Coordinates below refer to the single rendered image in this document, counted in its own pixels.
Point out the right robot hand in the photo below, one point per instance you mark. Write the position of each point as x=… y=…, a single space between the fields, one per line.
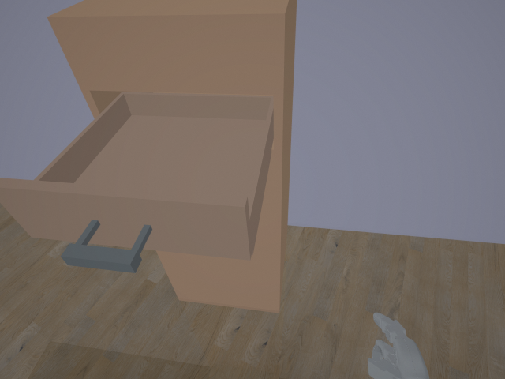
x=402 y=361

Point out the handle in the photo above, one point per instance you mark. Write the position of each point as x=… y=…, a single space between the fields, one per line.
x=81 y=255

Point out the cabinet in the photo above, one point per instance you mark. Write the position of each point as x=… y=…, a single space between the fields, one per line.
x=224 y=47

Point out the drawer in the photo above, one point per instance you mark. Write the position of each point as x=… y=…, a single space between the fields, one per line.
x=193 y=166

